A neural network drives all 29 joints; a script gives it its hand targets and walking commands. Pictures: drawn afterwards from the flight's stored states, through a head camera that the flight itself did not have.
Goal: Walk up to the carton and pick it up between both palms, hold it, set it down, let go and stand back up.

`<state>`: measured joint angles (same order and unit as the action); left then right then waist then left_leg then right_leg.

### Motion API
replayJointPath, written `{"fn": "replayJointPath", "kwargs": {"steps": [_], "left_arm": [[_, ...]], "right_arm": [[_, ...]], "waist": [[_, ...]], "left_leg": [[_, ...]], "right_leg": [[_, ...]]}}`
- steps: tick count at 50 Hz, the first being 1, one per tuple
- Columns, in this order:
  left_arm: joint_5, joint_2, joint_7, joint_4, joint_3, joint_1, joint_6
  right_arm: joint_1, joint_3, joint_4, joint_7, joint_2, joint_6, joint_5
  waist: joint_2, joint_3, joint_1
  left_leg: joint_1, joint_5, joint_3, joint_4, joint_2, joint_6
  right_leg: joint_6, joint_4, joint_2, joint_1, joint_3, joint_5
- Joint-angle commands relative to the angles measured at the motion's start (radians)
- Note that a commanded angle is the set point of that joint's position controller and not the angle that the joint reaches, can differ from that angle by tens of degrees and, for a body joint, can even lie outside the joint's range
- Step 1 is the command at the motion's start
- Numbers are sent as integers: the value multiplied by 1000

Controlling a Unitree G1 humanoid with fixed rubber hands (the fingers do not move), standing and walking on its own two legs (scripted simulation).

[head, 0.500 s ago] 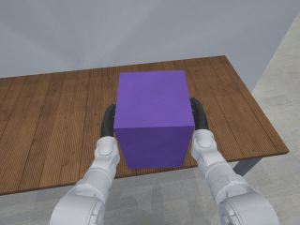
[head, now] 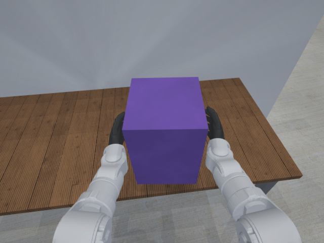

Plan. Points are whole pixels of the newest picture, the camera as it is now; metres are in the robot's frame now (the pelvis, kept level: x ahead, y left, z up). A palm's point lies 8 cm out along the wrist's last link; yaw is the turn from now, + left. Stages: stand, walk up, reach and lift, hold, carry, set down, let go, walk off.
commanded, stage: reach and lift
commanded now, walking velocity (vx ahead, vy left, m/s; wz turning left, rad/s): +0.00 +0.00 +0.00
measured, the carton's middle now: (165, 133) +0.40 -0.01 +0.06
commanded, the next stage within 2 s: hold in 1.66 s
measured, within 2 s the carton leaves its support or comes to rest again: neither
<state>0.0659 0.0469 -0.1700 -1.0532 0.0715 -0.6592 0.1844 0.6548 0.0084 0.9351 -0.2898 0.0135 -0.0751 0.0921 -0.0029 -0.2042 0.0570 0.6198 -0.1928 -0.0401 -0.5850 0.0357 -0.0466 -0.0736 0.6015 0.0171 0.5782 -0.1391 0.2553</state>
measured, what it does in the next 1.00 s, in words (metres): stands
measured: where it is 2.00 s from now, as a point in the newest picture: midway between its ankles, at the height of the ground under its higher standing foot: outside the picture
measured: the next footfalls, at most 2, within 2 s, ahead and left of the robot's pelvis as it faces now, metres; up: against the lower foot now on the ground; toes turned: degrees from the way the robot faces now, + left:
none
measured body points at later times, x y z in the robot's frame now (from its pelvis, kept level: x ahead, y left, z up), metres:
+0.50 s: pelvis +0.01 +0.02 +0.02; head -0.01 +0.05 +0.47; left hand +0.40 +0.14 +0.13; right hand +0.39 -0.12 +0.14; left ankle +0.05 +0.15 -0.72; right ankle +0.02 -0.07 -0.72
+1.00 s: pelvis +0.01 +0.03 +0.02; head +0.00 +0.06 +0.47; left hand +0.40 +0.15 +0.16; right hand +0.38 -0.11 +0.15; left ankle +0.05 +0.15 -0.72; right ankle +0.02 -0.07 -0.72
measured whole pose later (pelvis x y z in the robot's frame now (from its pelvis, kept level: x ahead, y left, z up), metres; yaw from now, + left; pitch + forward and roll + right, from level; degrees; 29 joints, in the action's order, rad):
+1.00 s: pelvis +0.01 +0.03 +0.02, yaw -1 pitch -2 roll -1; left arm -0.16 -0.03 -0.15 -0.25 0.14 -0.54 -0.54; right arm 0.59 -0.01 0.49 -0.27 0.01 0.34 0.17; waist 0.05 -0.01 0.07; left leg 0.24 -0.18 0.00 -0.44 0.03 -0.01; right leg -0.03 0.36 0.02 0.16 -0.10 0.17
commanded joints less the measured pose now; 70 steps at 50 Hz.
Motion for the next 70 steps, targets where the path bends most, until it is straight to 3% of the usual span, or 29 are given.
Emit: {"fn": "replayJointPath", "kwargs": {"steps": [1, 4, 8, 15, 23, 28, 31, 34, 39, 44, 50, 54, 57, 65, 70], "left_arm": [[-57, -812, 139, 506, -387, -933, 59], [-49, -815, 137, 583, -412, -905, -13], [-54, -782, 144, 628, -408, -876, -129], [-31, -851, 130, 859, -511, -852, -286], [-99, -802, 171, 832, -455, -674, -475], [-71, -841, 165, 946, -517, -717, -512], [-66, -858, 156, 990, -551, -709, -532], [-81, -838, 160, 974, -533, -679, -565], [-61, -844, 160, 1006, -563, -677, -594], [-72, -822, 159, 1006, -538, -685, -628], [-67, -817, 161, 1022, -536, -700, -653], [-95, -797, 169, 1011, -500, -694, -672], [-114, -792, 185, 1004, -481, -664, -688], [-109, -784, 193, 1111, -525, -655, -692], [-141, -738, 220, 1047, -471, -628, -725]], "right_arm": [[750, 446, -447, 176, 860, -28, 2], [718, 462, -491, 174, 847, 27, 26], [731, 466, -533, 164, 827, 100, 41], [746, 491, -677, 153, 805, 175, 119], [726, 425, -678, 139, 715, 260, 117], [763, 438, -756, 151, 735, 265, 136], [787, 460, -812, 155, 745, 271, 147], [779, 450, -807, 152, 720, 287, 134], [821, 458, -875, 156, 709, 291, 146], [841, 444, -863, 156, 711, 315, 145], [873, 434, -887, 155, 690, 322, 152], [863, 411, -839, 155, 683, 329, 152], [837, 414, -827, 148, 682, 333, 155], [828, 458, -929, 127, 676, 326, 178], [830, 429, -881, 119, 648, 342, 174]], "waist": [[-39, -751, 1], [-18, -699, 11], [18, -626, -6], [-68, -626, 17], [-49, -369, 24], [-87, -428, 43], [-82, -426, 38], [-53, -377, 31], [-59, -422, 38], [-39, -385, 27], [-53, -430, 28], [-48, -392, 26], [-46, -382, 29], [-61, -438, 49], [-42, -318, 40]], "left_leg": [[-265, 202, -55, 47, -79, 29], [-294, 182, -56, 59, -79, 29], [-306, 109, -52, 105, -82, 46], [-471, 253, -67, 90, -75, 6], [-509, 158, -52, 161, -75, 10], [-617, 234, -55, 152, -66, -7], [-654, 296, -58, 139, -62, -16], [-642, 254, -53, 159, -60, -6], [-659, 248, -45, 163, -61, -4], [-659, 203, -37, 179, -60, 6], [-679, 228, -31, 174, -60, 3], [-664, 221, -22, 182, -59, 7], [-674, 257, -18, 180, -63, 9], [-716, 377, -23, 155, -74, -8], [-649, 260, -8, 197, -74, 8]], "right_leg": [[131, -84, -19, -480, 185, -517], [126, -109, -13, -474, 176, -473], [129, -147, -19, -501, 184, -393], [111, -171, 14, -468, 159, -446], [113, -243, 15, -479, 138, -313], [110, -246, 30, -478, 116, -359], [113, -247, 40, -469, 107, -390], [114, -266, 37, -487, 109, -350], [113, -266, 42, -493, 104, -351], [111, -284, 38, -480, 105, -294], [111, -281, 42, -483, 101, -315], [111, -287, 38, -503, 102, -320], [125, -280, 36, -541, 99, -372], [145, -265, 43, -597, 97, -532], [145, -285, 33, -609, 96, -438]]}}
